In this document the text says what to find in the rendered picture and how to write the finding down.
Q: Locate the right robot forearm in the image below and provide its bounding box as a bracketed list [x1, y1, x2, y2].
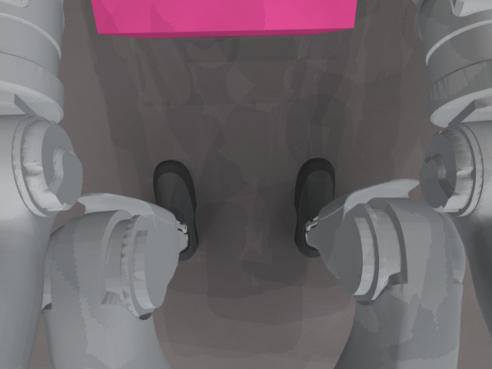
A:
[412, 0, 492, 128]

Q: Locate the right robot shin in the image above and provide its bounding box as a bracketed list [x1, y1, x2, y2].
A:
[305, 179, 466, 283]

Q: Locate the robot left upper arm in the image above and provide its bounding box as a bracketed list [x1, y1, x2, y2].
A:
[0, 114, 83, 369]

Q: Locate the robot right upper arm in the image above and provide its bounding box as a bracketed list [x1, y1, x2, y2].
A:
[419, 120, 492, 338]

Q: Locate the left robot forearm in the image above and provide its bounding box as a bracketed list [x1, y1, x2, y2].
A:
[0, 0, 65, 124]

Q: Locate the carton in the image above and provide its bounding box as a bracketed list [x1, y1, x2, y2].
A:
[91, 0, 357, 38]

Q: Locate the left robot foot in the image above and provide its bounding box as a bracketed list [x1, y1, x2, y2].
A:
[153, 160, 198, 261]

